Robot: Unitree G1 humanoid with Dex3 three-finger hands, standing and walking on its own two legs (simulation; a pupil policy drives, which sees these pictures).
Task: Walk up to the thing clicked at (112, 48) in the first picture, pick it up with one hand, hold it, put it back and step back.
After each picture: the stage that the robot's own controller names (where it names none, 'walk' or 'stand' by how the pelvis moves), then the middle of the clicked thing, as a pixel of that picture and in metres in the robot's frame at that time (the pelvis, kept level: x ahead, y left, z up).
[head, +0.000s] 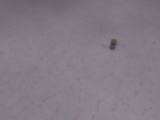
stand; (113, 44) +1.38 -0.34 -0.72
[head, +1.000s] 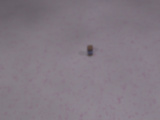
walk; (90, 50) +1.29 +0.04 -0.69
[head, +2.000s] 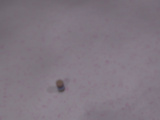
walk; (60, 85) +0.77 +0.29 -0.72
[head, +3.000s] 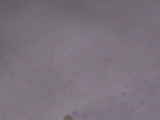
walk; out of the picture +0.48 +0.17 -0.72
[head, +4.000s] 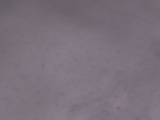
stand; out of the picture +0.36 +0.13 -0.71
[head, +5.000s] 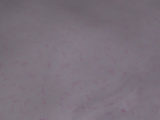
stand; out of the picture +0.34 +0.13 -0.72
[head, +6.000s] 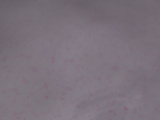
stand; out of the picture +0.35 +0.13 -0.70
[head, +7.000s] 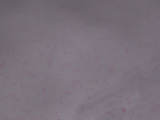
stand; out of the picture +0.35 +0.14 -0.72
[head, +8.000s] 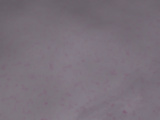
stand; out of the picture +0.35 +0.14 -0.73
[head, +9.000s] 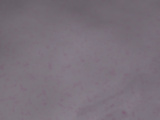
stand; out of the picture +0.33 +0.14 -0.73
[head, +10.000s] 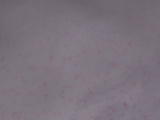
go down; out of the picture +0.34 +0.14 -0.72
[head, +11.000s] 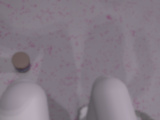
go down; (21, 63) +0.42 +0.20 -0.29
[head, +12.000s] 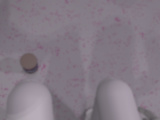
close in; (29, 64) +0.41 +0.20 -0.30
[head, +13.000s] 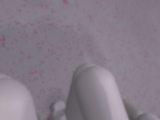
close in; out of the picture +0.40 +0.24 -0.22
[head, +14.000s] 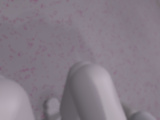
close; out of the picture +0.40 +0.24 -0.22
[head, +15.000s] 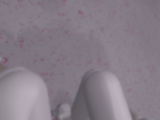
lift; out of the picture +0.32 +0.22 -0.18
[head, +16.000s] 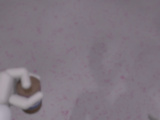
lift; (30, 95) +0.30 +0.18 -0.01
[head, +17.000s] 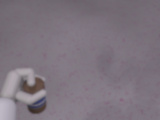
hold; (35, 96) +0.32 +0.17 -0.01
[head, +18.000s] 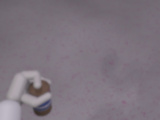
hold; (41, 98) +0.31 +0.16 -0.01
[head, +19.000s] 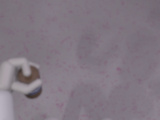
crouch; (30, 83) +0.36 +0.18 -0.07
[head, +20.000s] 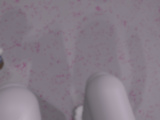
lower; out of the picture +0.42 +0.24 -0.16
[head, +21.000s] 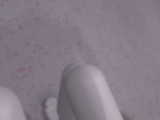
lower; out of the picture +0.40 +0.27 -0.23
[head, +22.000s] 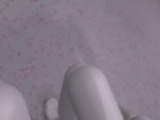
lower; out of the picture +0.40 +0.27 -0.23
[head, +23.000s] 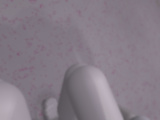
lower; out of the picture +0.40 +0.27 -0.23
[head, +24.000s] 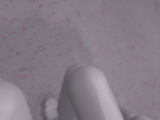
lower; out of the picture +0.40 +0.27 -0.23
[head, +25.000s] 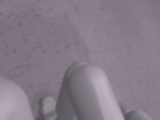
open; out of the picture +0.39 +0.25 -0.23
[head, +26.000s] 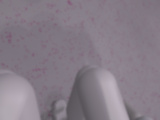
stand; out of the picture +0.37 +0.25 -0.23
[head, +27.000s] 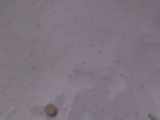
stand; (51, 110) +0.36 +0.17 -0.57
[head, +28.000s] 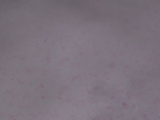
stand; out of the picture +0.35 +0.16 -0.66
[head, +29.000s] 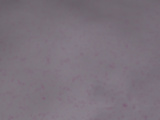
stand; out of the picture +0.34 +0.16 -0.67
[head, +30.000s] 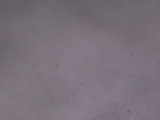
stand; out of the picture +0.37 +0.14 -0.72
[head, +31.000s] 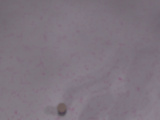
walk; (62, 109) +0.43 +0.11 -0.70
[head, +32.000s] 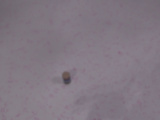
walk; (66, 77) +0.70 +0.19 -0.70
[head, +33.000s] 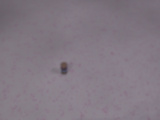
stand; (64, 68) +0.97 +0.18 -0.70
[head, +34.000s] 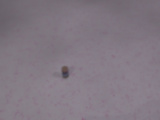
stand; (65, 72) +0.96 +0.19 -0.72
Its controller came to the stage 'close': yes
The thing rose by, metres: 0.69
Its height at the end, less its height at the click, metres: +0.00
